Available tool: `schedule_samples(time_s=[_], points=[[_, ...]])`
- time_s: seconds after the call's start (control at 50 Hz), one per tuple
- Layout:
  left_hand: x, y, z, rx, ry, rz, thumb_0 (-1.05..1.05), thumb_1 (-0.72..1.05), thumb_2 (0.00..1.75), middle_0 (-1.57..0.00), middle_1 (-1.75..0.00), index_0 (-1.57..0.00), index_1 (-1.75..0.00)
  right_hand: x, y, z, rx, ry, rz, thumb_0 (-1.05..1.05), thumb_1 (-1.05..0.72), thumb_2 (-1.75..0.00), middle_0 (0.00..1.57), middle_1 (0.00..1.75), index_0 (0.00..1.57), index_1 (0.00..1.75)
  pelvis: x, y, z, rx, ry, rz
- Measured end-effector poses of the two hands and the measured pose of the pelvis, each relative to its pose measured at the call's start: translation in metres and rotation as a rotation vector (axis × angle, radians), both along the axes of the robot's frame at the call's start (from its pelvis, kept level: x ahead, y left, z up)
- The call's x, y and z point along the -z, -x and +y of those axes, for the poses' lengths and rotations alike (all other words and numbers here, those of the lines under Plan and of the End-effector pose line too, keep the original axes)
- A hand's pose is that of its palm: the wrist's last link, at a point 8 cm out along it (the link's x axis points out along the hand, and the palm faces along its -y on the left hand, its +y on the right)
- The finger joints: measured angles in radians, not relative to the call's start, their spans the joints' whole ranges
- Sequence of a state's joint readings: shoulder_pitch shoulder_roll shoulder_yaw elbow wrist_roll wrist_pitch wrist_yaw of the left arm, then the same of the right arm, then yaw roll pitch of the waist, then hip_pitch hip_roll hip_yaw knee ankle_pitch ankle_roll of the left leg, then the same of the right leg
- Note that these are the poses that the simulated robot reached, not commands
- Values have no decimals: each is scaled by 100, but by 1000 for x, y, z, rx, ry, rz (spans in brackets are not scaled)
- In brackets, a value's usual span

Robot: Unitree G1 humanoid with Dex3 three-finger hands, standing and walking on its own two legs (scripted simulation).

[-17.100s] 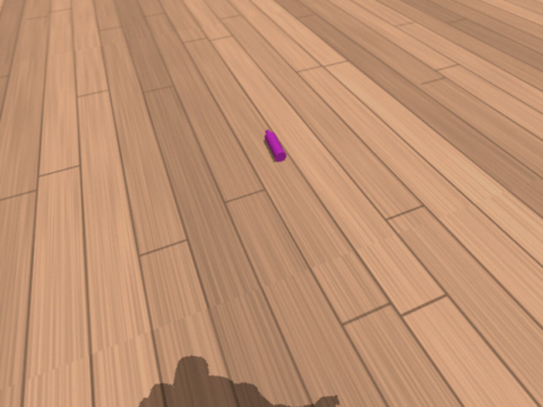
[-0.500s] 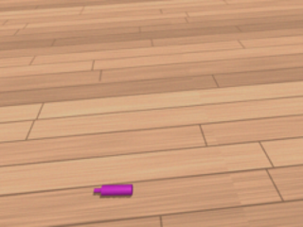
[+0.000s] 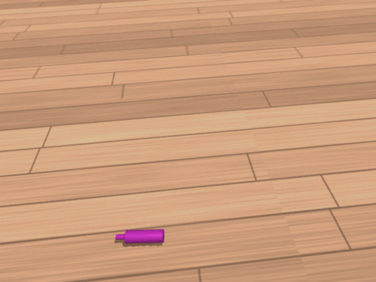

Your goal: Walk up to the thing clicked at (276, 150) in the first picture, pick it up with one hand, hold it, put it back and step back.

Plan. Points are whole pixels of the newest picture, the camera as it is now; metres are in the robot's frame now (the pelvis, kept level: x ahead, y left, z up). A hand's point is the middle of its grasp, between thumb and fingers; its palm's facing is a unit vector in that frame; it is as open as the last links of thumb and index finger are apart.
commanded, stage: walk up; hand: left
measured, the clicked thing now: (139, 236) +0.48 +0.31 -0.75
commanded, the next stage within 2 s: stand in 0.02 s
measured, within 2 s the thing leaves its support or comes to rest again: neither
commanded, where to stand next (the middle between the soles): +0.06 +0.00 m, yaw +0 degrees
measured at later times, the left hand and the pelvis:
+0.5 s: hand out of the picture +0.09 +0.25 -0.16, palm faces -0.03 -0.94 -0.34, open 7.4 cm; pelvis +0.01 +0.00 +0.00, yaw +0 degrees
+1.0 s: hand out of the picture +0.08 +0.24 -0.15, palm faces -0.04 -0.94 -0.35, open 7.4 cm; pelvis +0.01 -0.01 +0.00, yaw -1 degrees
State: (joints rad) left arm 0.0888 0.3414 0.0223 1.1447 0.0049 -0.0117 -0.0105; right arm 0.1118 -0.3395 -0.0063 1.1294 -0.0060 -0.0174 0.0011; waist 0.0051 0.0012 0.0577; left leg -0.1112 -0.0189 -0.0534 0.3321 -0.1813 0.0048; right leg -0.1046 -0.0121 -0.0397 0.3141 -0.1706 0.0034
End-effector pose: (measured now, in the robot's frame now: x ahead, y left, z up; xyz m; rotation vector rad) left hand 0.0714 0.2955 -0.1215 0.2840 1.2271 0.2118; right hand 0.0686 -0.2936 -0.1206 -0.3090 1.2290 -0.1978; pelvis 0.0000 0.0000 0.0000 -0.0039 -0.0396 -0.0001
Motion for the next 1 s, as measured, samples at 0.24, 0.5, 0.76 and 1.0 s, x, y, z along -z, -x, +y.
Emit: schedule_samples(time_s=[0.24, 0.5, 0.76, 1.0], points=[[-4, -11, -1, 25, -12, -3, 1, 91, 89, -20, -30, -20, -30, -1, -13, -2, -13, 1, -15, 0, -90, -89, 21, 30, 20, 30, -1, -6, -1, 5, -5, 10], [-3, -10, -5, 28, -16, 20, 1, 91, 89, -20, -30, -20, -30, 0, -13, -8, -5, 5, 6, 0, -90, -89, 21, 30, 20, 30, -1, -12, -5, 8, -4, 11], [-4, -14, -8, 37, -19, 1, 1, 91, 89, -21, -30, -20, -30, -1, -12, -12, -2, 6, -6, 0, -90, -89, 21, 30, 20, 30, -1, -11, -9, 12, -5, 4], [-5, -9, -10, 42, -23, 14, 1, 91, 89, -21, -30, -20, -30, 2, -1, -15, 5, 1, 12, 0, -90, -89, 21, 30, 20, 30, -1, -8, -11, 17, -6, 7]])
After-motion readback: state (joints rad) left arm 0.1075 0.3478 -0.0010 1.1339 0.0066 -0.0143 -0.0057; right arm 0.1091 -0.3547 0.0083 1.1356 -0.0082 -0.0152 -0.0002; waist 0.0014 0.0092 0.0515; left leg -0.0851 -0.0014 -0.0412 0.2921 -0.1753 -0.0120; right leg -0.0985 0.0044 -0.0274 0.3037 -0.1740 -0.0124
